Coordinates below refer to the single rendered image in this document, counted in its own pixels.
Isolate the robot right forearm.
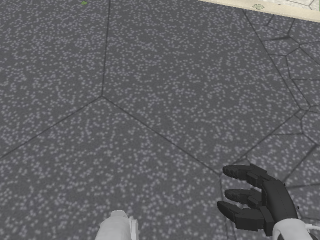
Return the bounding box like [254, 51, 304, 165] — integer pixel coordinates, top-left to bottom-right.
[272, 218, 318, 240]

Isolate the right robot hand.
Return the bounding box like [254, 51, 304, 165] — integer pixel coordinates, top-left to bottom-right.
[217, 163, 299, 237]

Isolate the left robot thigh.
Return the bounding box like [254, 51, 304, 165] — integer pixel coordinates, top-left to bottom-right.
[95, 215, 139, 240]

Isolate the robot left shin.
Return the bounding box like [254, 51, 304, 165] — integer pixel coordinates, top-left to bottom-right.
[100, 210, 128, 227]

